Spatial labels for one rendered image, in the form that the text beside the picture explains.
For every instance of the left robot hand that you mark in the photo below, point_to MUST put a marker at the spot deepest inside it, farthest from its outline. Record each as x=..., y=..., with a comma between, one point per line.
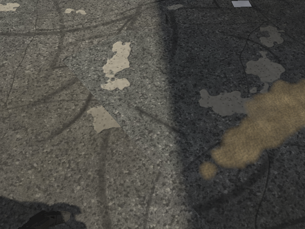
x=45, y=220

